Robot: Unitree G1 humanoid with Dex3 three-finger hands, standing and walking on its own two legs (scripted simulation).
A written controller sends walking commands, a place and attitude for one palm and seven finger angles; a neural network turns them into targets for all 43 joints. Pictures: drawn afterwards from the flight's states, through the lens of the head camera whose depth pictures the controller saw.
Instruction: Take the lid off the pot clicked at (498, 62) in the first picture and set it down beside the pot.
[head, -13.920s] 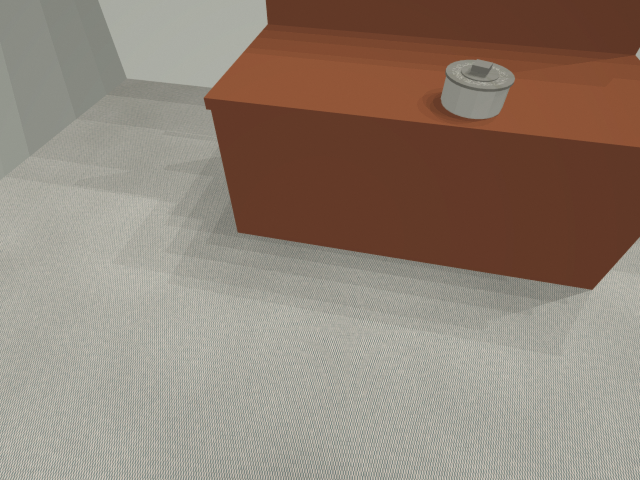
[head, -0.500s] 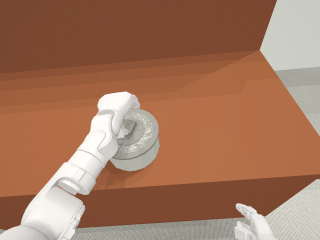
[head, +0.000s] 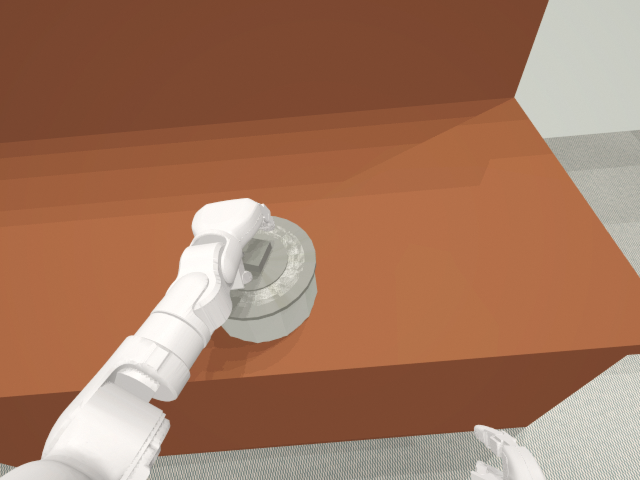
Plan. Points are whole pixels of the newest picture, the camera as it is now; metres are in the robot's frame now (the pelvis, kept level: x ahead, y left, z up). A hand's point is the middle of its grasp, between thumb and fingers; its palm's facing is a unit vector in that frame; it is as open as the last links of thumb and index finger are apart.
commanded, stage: lower the open fingers around the knob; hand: left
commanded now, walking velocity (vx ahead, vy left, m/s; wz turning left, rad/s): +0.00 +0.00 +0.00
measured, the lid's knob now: (251, 253) +0.44 +0.13 +0.00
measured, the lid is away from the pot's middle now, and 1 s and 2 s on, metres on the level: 0.00 0.00 0.00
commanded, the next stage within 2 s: close the fingers and squeeze the knob in 0.42 s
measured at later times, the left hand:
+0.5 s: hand (246, 260) +0.41 +0.13 +0.02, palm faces -0.33 -0.12 -0.94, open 10.2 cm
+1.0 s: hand (246, 262) +0.40 +0.13 +0.02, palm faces -0.32 -0.12 -0.94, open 9.1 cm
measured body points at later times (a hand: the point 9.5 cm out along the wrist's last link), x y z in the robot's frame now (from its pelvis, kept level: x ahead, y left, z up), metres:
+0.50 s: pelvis +0.00 +0.00 +0.00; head +0.04 -0.03 +0.45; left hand +0.42 +0.13 +0.08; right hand +0.13 -0.24 -0.14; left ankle +0.00 +0.10 -0.74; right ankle -0.03 -0.12 -0.74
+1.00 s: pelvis +0.00 +0.00 +0.00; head +0.04 -0.03 +0.45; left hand +0.42 +0.13 +0.08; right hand +0.15 -0.24 -0.13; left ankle +0.00 +0.10 -0.74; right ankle -0.03 -0.12 -0.74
